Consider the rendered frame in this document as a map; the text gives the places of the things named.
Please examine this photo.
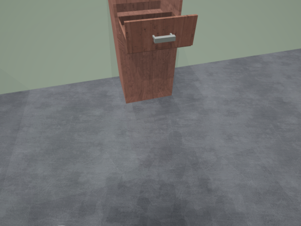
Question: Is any drawer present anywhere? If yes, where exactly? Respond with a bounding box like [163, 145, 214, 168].
[118, 11, 198, 54]

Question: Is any cabinet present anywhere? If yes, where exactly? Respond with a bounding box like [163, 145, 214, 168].
[108, 0, 182, 104]

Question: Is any handle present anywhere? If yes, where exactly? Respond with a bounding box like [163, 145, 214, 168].
[152, 33, 176, 43]

